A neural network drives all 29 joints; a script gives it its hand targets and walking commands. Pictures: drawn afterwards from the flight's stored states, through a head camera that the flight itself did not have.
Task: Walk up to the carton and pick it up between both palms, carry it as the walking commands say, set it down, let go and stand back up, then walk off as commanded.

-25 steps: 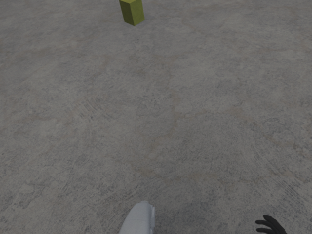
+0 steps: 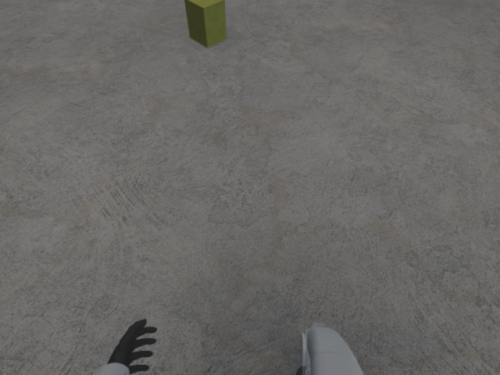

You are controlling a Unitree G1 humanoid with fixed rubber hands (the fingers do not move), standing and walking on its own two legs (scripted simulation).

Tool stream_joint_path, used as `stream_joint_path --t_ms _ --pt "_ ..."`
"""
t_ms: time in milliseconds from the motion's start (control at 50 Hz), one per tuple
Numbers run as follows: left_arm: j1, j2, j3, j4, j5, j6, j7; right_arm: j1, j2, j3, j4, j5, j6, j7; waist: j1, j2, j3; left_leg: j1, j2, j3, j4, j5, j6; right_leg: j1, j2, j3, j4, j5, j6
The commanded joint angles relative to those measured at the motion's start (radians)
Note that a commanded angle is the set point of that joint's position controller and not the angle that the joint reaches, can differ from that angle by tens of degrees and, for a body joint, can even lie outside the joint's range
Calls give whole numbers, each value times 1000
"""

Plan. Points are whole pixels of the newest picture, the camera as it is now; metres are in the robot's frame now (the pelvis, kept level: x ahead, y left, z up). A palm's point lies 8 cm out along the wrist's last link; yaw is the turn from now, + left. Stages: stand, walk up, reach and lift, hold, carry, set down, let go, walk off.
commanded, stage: walk up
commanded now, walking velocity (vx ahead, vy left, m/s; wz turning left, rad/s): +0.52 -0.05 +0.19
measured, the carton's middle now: (206, 19) +2.51 +0.25 -0.64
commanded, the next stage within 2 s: none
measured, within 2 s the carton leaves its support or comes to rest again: neither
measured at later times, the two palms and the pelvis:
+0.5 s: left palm (126, 325) +0.21 +0.24 -0.11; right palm (381, 262) +0.32 -0.27 -0.15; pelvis +0.25 -0.02 +0.00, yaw +3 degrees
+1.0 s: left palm (120, 175) +0.57 +0.33 -0.14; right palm (333, 204) +0.45 -0.18 -0.11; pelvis +0.48 +0.08 +0.00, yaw +3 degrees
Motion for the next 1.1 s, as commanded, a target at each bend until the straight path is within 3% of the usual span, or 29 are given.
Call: stream_joint_path --t_ms 0,60,140,180,200,220,240,260,280,300,320,340,380,420,540,580,620,640,680,700,720,740,760,780,800,840,880,920,1080 --pt "-32 34 7 -50 -1 5 -16 31 -122 -14 -44 -2 -14 -8 29 158 -1 68 254 -206 -166 260 58 -47 -17 24 -114 92 12" --pt "-118 18 -2 -79 -17 -4 -15 46 -110 3 -38 -6 -3 -9 11 215 34 -6 171 -104 -194 175 61 80 25 -48 -306 107 10" --pt "-139 11 -2 -100 -19 -23 -1 143 -133 -7 4 -11 7 -17 -20 171 38 89 226 -153 -123 370 82 103 46 -67 -412 48 0" --pt "-59 19 4 -80 -17 -34 9 143 -148 -12 14 -6 13 -22 19 155 7 99 225 -137 -22 492 67 209 63 -67 -492 14 -10" --pt "45 33 11 -47 -14 -43 19 139 -150 -12 15 2 15 -22 67 119 -48 50 192 -91 108 534 51 367 79 -93 -563 27 -20" --pt "208 88 28 1 1 -57 34 131 -127 -4 4 10 11 -21 134 83 -145 -99 140 -53 307 425 20 607 12 -23 -565 40 -58" --pt "386 223 65 46 22 -66 52 159 -86 3 -32 13 6 -16 184 -117 -253 -372 32 -20 645 58 -32 799 -301 396 -652 -18 -125" --pt "423 294 70 56 -1 -52 60 210 -66 -4 -52 16 12 -12 136 -228 -349 -496 1 -115 863 -311 -40 831 -454 698 -769 21 -192" --pt "339 233 57 51 -7 -42 54 171 -91 -13 -52 -3 22 -10 89 -112 -275 -497 70 -170 933 -242 -40 726 -401 635 -773 -48 -185" --pt "259 157 41 41 -4 -45 52 110 -88 -13 -55 -17 25 1 75 -53 -157 -475 102 -156 923 -139 -53 597 -340 499 -786 -46 -179" --pt "205 104 34 37 -4 -52 49 65 -79 -18 -58 -22 32 9 63 -42 -93 -456 127 -141 891 -72 -61 509 -281 367 -804 -37 -172" --pt "187 70 28 36 -7 -60 49 66 -68 -22 -56 -22 42 18 49 -69 -55 -430 133 -118 869 -37 -68 447 -241 268 -811 23 -155" --pt "236 51 19 50 -13 -75 44 50 -47 -20 -64 -26 62 33 54 -96 -32 -420 128 -82 837 12 -76 407 -209 157 -805 146 -135" --pt "299 57 17 64 -14 -82 42 -21 -36 -15 -92 -26 73 43 66 -117 -18 -446 133 -61 769 57 -84 409 -196 107 -809 197 -118" --pt "364 104 33 72 -11 -76 45 -271 -12 9 -159 -7 79 75 118 -165 71 -388 119 27 350 166 -105 385 -160 16 -906 70 -105" --pt "385 116 35 84 -11 -74 45 -330 -16 9 -169 -3 73 77 130 -174 66 -349 113 56 270 150 -101 420 -175 6 -912 104 -113" --pt "385 102 23 101 -9 -69 37 -352 -17 5 -170 -7 57 66 119 -223 25 -273 104 70 224 95 -89 456 -156 -15 -878 70 -116" --pt "378 100 18 106 -8 -64 36 -324 -34 -2 -157 -11 48 58 102 -213 2 -210 104 75 206 79 -89 458 -155 -10 -846 27 -118" --pt "371 108 11 99 -7 -58 35 -143 -101 -22 -82 -20 31 35 21 -32 -91 42 76 111 152 27 -80 386 -119 -48 -585 85 -106" --pt "388 81 -2 85 -4 -58 34 2 -163 -38 -43 -29 19 20 -32 98 -178 228 131 25 123 -64 -54 273 -60 -74 -322 25 -89" --pt "366 1 -18 37 -1 -64 36 126 -289 -64 -32 -50 12 6 -84 342 -234 369 421 -381 -17 -261 21 4 47 -68 -11 -349 -57" --pt "373 25 -8 36 2 -58 44 158 -350 -78 -26 -21 14 2 -94 365 -289 394 548 -659 -147 -356 98 -108 64 42 178 -419 -69" --pt "339 61 -3 60 7 -52 42 63 -299 -59 -36 -9 10 3 -45 208 -206 295 546 -602 -141 -273 83 -112 5 113 232 -308 -68" --pt "312 58 -4 69 -4 -53 35 -24 -232 -47 -44 -10 2 4 -1 139 -102 176 478 -472 -125 -106 69 -80 -28 109 208 -193 -64" --pt "313 45 -3 85 -13 -47 28 -99 -172 -35 -52 -11 -5 6 40 118 -63 96 397 -346 -124 9 49 -26 -48 104 164 -118 -52" --pt "317 26 -6 95 -9 -25 19 -120 -105 -19 -38 -4 -17 4 72 184 -43 41 320 -222 -130 171 33 22 -44 61 124 -60 -30" --pt "271 19 -1 88 -6 -3 8 -74 -98 -16 -22 2 -24 3 74 195 -29 43 312 -156 -131 266 32 11 -34 39 83 -8 -23" --pt "174 23 1 70 -5 10 -4 -26 -108 -19 -11 0 -25 -1 55 190 -8 68 323 -121 -145 285 27 -40 -31 20 43 43 -19" --pt "-129 5 -15 -8 -15 12 -31 76 -135 -17 2 -8 -14 -13 -4 202 90 70 306 -36 -219 159 33 5 9 -48 -357 163 -12"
